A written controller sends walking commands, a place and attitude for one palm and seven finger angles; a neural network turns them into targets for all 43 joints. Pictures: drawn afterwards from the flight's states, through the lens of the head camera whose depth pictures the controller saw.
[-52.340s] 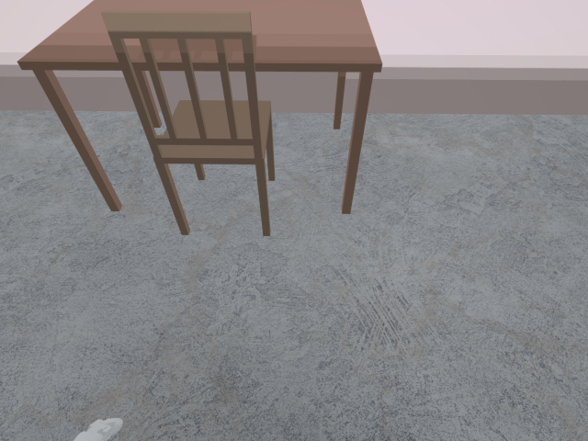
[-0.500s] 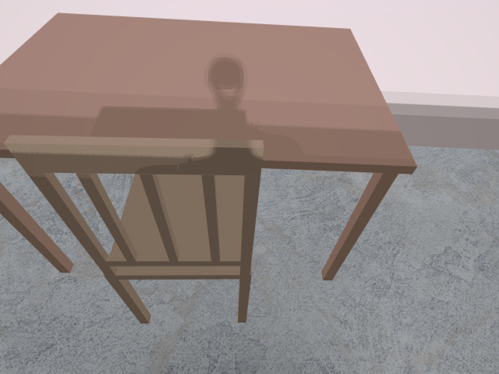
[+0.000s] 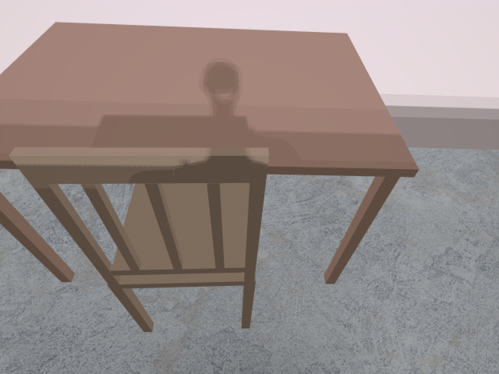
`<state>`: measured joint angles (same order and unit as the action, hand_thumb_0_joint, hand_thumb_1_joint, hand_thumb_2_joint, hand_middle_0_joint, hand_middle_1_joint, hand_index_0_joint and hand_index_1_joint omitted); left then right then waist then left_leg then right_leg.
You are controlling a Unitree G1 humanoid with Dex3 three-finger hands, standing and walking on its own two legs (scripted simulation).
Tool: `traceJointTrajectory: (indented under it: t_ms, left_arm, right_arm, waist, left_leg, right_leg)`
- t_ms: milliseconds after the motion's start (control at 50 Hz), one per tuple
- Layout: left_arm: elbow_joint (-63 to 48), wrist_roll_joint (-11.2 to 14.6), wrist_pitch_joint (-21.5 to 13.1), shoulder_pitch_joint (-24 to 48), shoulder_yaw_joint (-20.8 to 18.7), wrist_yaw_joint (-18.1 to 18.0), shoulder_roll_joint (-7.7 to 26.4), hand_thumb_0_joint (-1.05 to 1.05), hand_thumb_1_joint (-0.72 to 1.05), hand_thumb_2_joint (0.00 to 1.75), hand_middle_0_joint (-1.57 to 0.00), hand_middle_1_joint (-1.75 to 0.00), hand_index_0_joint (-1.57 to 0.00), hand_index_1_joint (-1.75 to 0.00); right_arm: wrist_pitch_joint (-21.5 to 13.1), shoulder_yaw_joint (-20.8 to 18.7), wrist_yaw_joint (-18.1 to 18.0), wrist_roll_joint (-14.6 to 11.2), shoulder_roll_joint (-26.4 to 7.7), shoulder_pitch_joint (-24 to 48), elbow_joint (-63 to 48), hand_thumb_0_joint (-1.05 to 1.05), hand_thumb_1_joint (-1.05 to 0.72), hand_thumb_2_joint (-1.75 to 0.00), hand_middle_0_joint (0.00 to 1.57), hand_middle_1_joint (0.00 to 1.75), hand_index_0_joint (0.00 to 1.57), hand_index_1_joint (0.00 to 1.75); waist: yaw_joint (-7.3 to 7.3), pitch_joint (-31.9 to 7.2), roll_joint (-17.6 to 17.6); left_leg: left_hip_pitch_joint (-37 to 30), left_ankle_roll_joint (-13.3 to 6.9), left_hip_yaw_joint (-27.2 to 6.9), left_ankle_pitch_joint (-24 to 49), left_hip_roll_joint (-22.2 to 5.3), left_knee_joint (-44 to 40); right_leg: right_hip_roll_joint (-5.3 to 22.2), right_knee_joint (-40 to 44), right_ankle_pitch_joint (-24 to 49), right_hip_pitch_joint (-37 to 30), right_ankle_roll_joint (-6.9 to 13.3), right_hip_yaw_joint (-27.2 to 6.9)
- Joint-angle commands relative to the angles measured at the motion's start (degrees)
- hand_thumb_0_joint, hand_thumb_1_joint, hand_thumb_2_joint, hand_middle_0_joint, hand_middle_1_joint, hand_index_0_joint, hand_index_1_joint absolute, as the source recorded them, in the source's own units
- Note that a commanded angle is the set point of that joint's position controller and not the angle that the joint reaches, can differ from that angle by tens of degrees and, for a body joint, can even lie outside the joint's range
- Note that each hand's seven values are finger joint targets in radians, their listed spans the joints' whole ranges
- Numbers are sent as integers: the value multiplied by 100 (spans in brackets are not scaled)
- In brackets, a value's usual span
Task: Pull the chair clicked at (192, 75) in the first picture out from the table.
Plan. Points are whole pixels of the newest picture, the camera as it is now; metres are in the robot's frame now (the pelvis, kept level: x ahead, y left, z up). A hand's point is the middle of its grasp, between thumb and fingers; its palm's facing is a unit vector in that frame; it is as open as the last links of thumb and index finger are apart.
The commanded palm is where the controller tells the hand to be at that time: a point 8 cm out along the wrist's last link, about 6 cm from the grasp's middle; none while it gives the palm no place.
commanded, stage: look again from close up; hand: left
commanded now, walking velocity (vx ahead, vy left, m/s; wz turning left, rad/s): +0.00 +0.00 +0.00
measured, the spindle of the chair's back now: (167, 230) +0.40 +0.20 -0.08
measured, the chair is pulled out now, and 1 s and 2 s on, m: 0.04 0.04 0.04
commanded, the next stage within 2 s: shuffle to correct the standing spot in 1.02 s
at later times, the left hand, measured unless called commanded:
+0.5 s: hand out of the picture -0.01 +0.16 -0.18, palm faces -0.01 -0.98 -0.19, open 7.4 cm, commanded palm none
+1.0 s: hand out of the picture +0.00 +0.14 -0.17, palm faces -0.02 -0.98 -0.19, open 7.4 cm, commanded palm none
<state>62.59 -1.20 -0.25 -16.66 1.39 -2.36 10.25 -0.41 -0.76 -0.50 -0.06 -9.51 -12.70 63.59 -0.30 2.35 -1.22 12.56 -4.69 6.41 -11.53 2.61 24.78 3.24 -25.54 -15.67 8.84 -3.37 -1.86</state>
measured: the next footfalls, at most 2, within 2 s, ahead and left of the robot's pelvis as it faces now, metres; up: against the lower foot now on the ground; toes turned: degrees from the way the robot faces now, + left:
none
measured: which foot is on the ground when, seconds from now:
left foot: down 0.00-1.00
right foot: down 0.00-1.00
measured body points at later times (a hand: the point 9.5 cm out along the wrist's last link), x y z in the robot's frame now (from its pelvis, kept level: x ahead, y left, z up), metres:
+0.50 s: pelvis +0.00 -0.01 +0.00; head +0.02 -0.01 +0.45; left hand -0.01 +0.21 -0.16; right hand +0.00 -0.23 -0.16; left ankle +0.03 +0.06 -0.74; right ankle -0.02 -0.16 -0.74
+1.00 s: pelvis +0.01 -0.03 +0.00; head +0.02 -0.02 +0.45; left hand +0.00 +0.19 -0.16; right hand +0.00 -0.25 -0.16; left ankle +0.03 +0.06 -0.74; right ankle -0.02 -0.16 -0.74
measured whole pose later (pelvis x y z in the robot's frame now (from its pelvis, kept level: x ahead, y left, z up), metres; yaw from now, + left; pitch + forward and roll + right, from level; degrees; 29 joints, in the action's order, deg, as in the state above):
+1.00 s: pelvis +0.01 -0.03 +0.00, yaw -1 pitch +0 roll +0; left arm 63.1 -1.0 -0.9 -17.4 1.7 -2.5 8.5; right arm -0.7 -0.7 -0.8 -0.2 -8.3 -14.5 66.4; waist 0.2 1.8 -0.5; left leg 12.1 -2.5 6.1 -11.4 0.5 23.7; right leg 1.1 -24.4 -15.5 8.6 -1.2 -1.7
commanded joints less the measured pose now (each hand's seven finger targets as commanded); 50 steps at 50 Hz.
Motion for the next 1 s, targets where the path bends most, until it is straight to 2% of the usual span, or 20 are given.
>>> traceJointTrajectory:
  t_ms: [0, 40, 180, 280, 340, 380, 540, 620, 680, 820, 860, 980]
  left_arm:
    - [-82, 12, -49, -443, -118, -52, 541, 0, 90, 90, -20, -30, -20, -30]
    - [-83, 9, -45, -431, -110, -46, 534, 0, 90, 90, -20, -30, -20, -30]
    - [-32, 9, -61, -490, -120, -52, 491, 0, 90, 90, -20, -30, -20, -30]
    - [-12, 20, -90, -498, -115, -62, 476, 0, 90, 90, -20, -30, -20, -30]
    - [-9, 28, -80, -499, -105, -59, 462, 0, 90, 90, -20, -30, -20, -30]
    - [17, 25, -77, -534, -106, -61, 438, 0, 90, 90, -20, -30, -20, -30]
    - [15, 30, -93, -578, -89, -58, 424, 0, 90, 90, -20, -30, -20, -30]
    - [15, 33, -114, -591, -97, -68, 408, 0, 90, 90, -20, -30, -20, -30]
    - [1, 35, -114, -591, -92, -74, 396, 0, 90, 90, -20, -30, -20, -30]
    - [-28, 34, -108, -551, -93, -72, 408, 0, 90, 90, -20, -30, -20, -30]
    - [-34, 34, -102, -554, -86, -69, 398, 0, 90, 90, -20, -30, -20, -30]
    - [-71, 37, -111, -539, -93, -66, 407, 0, 90, 90, -20, -30, -20, -30]
  right_arm:
    - [-87, -105, -39, 27, -673, -190, -153, 0, -90, -90, 20, 30, 20, 30]
    - [-83, -105, -37, 18, -681, -211, -139, 0, -90, -90, 20, 30, 20, 30]
    - [-91, -105, -37, 23, -614, -307, -65, 0, -90, -90, 20, 30, 20, 30]
    - [-99, -93, -44, 14, -567, -385, -16, 0, -90, -90, 20, 30, 20, 30]
    - [-80, -87, -45, 5, -543, -411, 22, 0, -90, -90, 20, 30, 20, 30]
    - [-78, -87, -46, 15, -535, -410, 37, 0, -90, -90, 20, 30, 20, 30]
    - [-77, -85, -48, 1, -487, -459, 91, 0, -90, -90, 20, 30, 20, 30]
    - [-98, -80, -60, 4, -458, -492, 126, 0, -90, -90, 20, 30, 20, 30]
    - [-100, -72, -65, 4, -444, -485, 146, 0, -90, -90, 20, 30, 20, 30]
    - [-87, -63, -66, 4, -427, -516, 187, 0, -90, -90, 20, 30, 20, 30]
    - [-77, -62, -64, 4, -430, -490, 181, 0, -90, -90, 20, 30, 20, 30]
    - [-93, -64, -66, 5, -422, -507, 192, 0, -90, -90, 20, 30, 20, 30]
  waist:
    - [2, 140, 178]
    - [1, 231, 162]
    - [8, 98, 180]
    - [34, 22, 55]
    - [33, 205, 53]
    - [39, 187, 154]
    - [42, 160, 103]
    - [54, -19, 75]
    - [51, 66, 57]
    - [63, 170, 114]
    - [56, 310, 100]
    - [58, 145, 136]
  left_leg:
    - [-365, 200, -1130, 25, -912, -793]
    - [-299, 198, -1146, -98, -918, -847]
    - [-431, 214, -1103, -17, -906, -841]
    - [-583, 217, -1000, 520, -876, -634]
    - [-462, 220, -1018, 292, -872, -685]
    - [-489, 229, -1019, 186, -877, -710]
    - [-505, 227, -985, 190, -879, -665]
    - [-648, 234, -939, 627, -888, -528]
    - [-629, 235, -921, 731, -900, -513]
    - [-548, 251, -934, 556, -898, -538]
    - [-471, 253, -946, 410, -893, -565]
    - [-552, 256, -935, 486, -909, -535]
  right_leg:
    - [245, 382, 337, 616, 314, -157]
    - [219, 423, 262, 647, 311, -170]
    - [255, 443, 337, 641, 321, -179]
    - [286, 468, 598, 641, 337, -247]
    - [248, 530, 402, 703, 346, -262]
    - [250, 515, 374, 738, 354, -269]
    - [230, 556, 372, 759, 376, -328]
    - [263, 510, 674, 678, 382, -329]
    - [266, 519, 730, 703, 388, -349]
    - [242, 578, 584, 741, 404, -380]
    - [222, 610, 468, 828, 412, -403]
    - [230, 598, 536, 772, 423, -407]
